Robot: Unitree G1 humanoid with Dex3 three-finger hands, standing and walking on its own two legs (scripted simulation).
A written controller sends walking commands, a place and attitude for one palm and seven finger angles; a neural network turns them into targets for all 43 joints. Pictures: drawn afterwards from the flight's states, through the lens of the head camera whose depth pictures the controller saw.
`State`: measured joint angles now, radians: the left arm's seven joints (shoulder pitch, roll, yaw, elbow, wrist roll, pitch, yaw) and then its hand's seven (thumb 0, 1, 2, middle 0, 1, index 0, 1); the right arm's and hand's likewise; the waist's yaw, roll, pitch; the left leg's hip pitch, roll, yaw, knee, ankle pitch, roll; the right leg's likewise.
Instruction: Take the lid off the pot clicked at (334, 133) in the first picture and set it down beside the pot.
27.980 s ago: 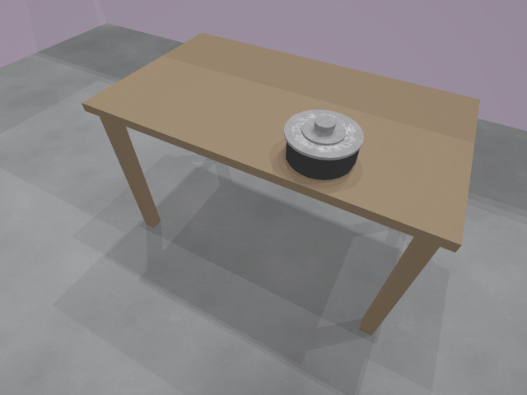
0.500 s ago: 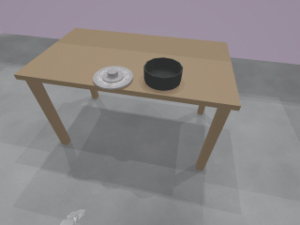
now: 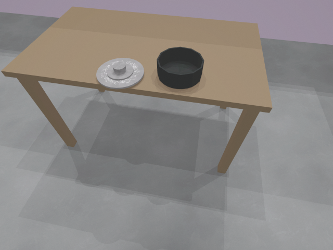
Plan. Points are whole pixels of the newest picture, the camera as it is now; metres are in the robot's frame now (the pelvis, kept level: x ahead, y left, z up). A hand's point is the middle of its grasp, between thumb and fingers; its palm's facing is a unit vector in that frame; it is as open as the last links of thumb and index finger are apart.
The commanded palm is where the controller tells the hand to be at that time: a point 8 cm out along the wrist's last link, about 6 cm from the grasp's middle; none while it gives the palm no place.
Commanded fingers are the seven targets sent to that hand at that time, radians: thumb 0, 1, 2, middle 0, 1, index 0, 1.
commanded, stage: let the arm hang, fingers relaxed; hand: left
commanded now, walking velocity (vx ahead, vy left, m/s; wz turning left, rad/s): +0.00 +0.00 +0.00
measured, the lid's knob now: (119, 67) +0.79 +0.24 -0.06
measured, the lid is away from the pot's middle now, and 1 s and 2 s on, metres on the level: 0.26 0.26 0.26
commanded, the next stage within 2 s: look to check the result in 1.06 s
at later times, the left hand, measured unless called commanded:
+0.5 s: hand out of the picture +0.06 +0.18 -0.17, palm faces +0.00 -0.98 -0.21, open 7.3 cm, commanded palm none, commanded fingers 0.00 0.90 0.90 -0.20 -0.30 -0.20 -0.30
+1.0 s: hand out of the picture +0.06 +0.18 -0.18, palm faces +0.00 -0.98 -0.21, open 7.3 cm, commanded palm none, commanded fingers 0.00 0.90 0.90 -0.20 -0.30 -0.20 -0.30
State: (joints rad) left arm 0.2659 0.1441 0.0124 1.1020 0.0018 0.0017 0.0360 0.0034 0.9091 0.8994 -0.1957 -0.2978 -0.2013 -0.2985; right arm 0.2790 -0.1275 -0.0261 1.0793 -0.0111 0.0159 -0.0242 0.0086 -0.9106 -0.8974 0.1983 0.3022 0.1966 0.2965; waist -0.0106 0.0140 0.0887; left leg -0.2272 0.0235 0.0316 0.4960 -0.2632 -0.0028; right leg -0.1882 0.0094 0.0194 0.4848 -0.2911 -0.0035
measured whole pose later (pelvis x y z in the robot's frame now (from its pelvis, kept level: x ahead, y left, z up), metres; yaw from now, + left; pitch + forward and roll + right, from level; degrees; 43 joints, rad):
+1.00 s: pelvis +0.04 +0.01 +0.00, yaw -1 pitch +0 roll +0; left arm 0.23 0.16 0.03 1.09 0.00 0.00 0.04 0.00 0.91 0.90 -0.20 -0.30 -0.20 -0.30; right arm 0.25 -0.14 -0.04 1.09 -0.01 0.01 -0.03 0.00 -0.91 -0.90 0.20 0.30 0.20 0.30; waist -0.02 0.00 0.09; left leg -0.15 0.02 0.06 0.48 -0.31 0.00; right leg -0.12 0.01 0.05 0.46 -0.33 0.00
